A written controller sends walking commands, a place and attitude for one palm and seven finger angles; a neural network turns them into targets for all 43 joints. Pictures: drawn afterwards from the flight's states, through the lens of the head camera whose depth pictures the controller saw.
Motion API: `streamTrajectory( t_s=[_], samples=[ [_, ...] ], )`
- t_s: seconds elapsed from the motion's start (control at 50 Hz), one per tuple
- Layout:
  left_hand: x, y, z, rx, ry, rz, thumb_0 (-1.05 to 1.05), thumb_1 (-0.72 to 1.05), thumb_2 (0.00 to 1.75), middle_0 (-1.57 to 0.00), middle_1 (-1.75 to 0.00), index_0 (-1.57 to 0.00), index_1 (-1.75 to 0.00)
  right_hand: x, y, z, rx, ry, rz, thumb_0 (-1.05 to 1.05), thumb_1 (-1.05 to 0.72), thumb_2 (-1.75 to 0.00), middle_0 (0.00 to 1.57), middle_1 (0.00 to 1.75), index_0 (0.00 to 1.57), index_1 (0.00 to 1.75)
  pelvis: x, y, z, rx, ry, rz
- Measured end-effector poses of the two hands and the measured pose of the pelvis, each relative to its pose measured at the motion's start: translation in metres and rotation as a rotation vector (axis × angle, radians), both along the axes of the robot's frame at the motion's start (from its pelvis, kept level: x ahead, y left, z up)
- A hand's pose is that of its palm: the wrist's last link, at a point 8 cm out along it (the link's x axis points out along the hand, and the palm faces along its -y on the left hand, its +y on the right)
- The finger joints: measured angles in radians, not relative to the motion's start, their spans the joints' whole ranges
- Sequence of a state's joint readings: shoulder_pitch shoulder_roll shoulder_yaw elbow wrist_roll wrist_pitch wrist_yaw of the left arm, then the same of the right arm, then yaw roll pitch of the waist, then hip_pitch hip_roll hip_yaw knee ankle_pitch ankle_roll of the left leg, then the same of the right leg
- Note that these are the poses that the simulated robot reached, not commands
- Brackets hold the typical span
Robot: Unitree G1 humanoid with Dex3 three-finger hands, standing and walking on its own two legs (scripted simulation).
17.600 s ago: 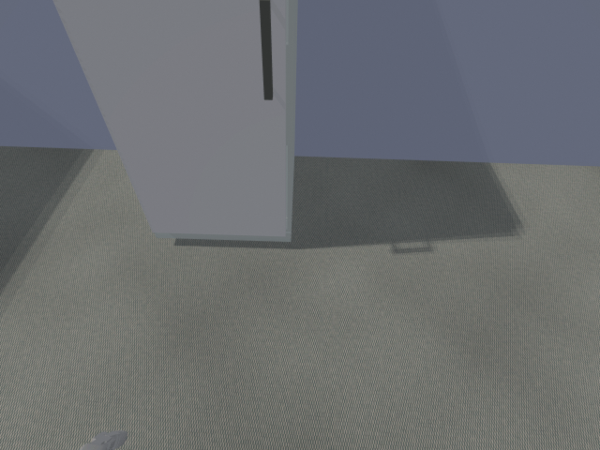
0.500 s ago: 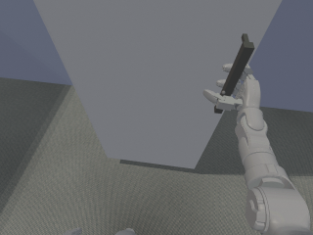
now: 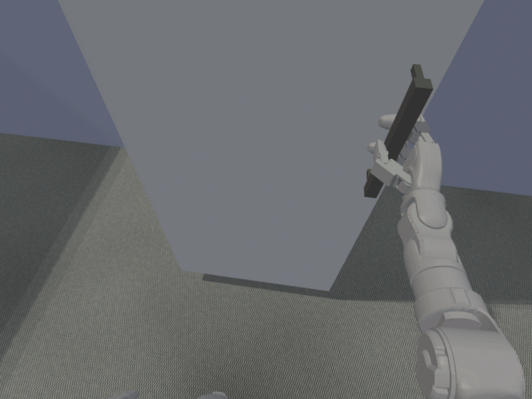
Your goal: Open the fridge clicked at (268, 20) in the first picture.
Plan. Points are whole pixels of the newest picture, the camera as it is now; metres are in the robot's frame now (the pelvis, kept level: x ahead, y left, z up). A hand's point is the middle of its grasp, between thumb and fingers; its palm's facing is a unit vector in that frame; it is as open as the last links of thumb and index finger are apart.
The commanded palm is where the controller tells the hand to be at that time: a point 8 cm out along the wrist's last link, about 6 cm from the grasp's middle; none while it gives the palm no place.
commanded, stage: grip the handle and tug to test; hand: right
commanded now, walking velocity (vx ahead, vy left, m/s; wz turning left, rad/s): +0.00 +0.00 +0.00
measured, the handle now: (390, 139) +0.51 -0.13 +0.11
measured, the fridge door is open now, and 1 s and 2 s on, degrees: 0 3 38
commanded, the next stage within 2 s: pull the door a little, standing still in 0.50 s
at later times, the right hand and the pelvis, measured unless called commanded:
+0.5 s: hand (378, 163) +0.45 -0.11 +0.11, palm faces +0.02 +1.00 +0.00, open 6.0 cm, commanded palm +0.40 -0.14 +0.11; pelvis +0.01 +0.00 +0.00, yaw +0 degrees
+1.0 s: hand (379, 174) +0.43 -0.10 +0.11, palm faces -0.02 +1.00 -0.01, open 6.2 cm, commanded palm +0.36 -0.16 +0.11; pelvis +0.03 +0.00 +0.01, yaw +2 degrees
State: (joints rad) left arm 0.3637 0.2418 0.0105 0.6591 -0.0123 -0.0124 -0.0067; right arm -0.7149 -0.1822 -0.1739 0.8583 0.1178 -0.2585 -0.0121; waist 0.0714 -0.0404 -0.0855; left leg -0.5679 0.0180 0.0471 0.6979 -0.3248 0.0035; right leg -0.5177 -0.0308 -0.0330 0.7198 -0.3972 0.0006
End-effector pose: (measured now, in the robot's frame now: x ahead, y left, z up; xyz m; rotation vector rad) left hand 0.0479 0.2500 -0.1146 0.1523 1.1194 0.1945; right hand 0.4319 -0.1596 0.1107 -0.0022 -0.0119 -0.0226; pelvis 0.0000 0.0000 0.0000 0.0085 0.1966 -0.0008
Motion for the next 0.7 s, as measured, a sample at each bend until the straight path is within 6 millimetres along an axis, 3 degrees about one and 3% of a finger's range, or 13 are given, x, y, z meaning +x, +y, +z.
streamTrajectory(
  t_s=[0.44,0.7],
  samples=[
    [0.016,0.002,0.004,-0.002,-0.034,-0.002,0.01,0.91,0.90,-0.20,-0.30,-0.20,-0.30,-0.001,0.000,0.000,0.001,0.001,0.006,0.01,-0.75,-0.79,0.29,1.35,0.28,1.34,0.005,0.001,0.001,-0.001,0.002,0.004],
    [0.042,-0.004,0.006,-0.012,-0.051,-0.017,0.01,0.91,0.90,-0.20,-0.30,-0.20,-0.30,-0.003,0.000,0.000,-0.007,-0.003,0.020,0.00,-0.75,-0.78,0.28,1.35,0.27,1.34,0.022,-0.001,0.004,0.002,-0.001,0.004]
  ],
)
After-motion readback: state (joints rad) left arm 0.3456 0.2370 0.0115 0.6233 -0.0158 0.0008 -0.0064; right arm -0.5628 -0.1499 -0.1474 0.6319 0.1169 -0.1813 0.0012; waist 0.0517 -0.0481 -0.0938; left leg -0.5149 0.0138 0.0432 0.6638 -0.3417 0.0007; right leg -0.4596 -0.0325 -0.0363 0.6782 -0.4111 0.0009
